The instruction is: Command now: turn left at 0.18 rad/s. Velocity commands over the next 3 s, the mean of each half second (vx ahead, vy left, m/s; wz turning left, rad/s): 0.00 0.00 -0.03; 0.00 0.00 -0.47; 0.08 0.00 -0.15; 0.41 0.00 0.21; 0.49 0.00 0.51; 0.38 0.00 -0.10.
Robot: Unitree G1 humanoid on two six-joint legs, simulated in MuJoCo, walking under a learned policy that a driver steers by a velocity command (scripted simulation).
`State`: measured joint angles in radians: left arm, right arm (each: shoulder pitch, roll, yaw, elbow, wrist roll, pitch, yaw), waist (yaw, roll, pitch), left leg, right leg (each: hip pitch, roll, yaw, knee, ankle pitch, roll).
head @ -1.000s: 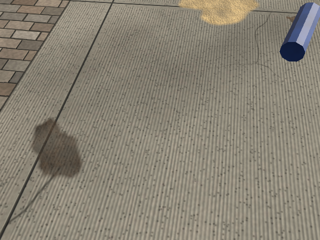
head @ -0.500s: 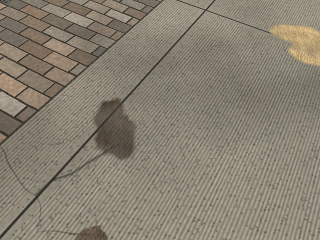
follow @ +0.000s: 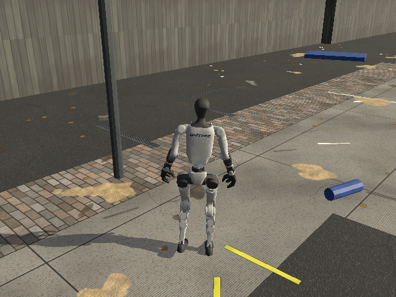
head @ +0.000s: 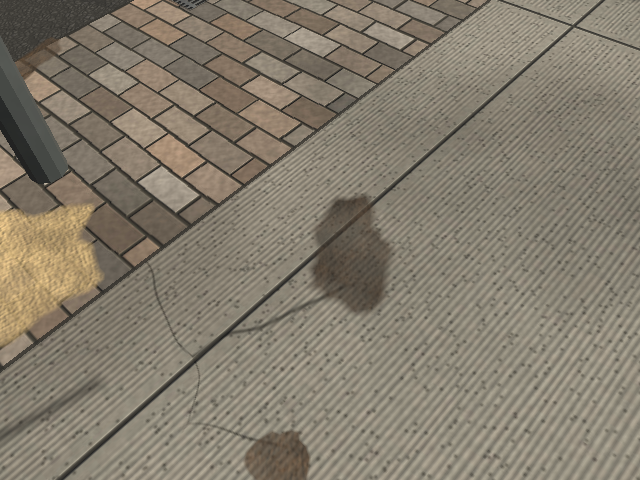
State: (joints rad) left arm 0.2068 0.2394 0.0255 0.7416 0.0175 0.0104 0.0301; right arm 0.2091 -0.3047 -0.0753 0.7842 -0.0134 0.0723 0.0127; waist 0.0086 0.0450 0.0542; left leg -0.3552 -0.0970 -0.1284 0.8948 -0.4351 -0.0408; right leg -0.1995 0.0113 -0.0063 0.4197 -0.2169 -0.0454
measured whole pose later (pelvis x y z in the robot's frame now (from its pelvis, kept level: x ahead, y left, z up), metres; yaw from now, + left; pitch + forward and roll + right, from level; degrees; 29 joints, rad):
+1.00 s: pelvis -0.02 -0.02 +0.00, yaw -20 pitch +1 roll +2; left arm 0.23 0.28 0.06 0.84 0.01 0.03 0.01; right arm 0.13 -0.30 -0.05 0.86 -0.02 0.05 -0.03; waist 0.02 0.03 0.07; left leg -0.45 0.00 -0.07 0.91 -0.37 -0.05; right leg -0.22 0.14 0.15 0.38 -0.15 -0.10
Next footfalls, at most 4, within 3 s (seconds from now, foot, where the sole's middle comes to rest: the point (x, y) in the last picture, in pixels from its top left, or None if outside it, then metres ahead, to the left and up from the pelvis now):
0.12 left None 0.01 0.12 -0.78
1.24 left None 0.08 0.09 -0.78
1.64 right None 0.08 -0.15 -0.78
2.12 left None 0.43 -0.11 -0.78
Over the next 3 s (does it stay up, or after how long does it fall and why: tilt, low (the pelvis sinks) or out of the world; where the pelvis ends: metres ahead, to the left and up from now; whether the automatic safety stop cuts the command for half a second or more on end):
stays up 0.72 -0.19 0.00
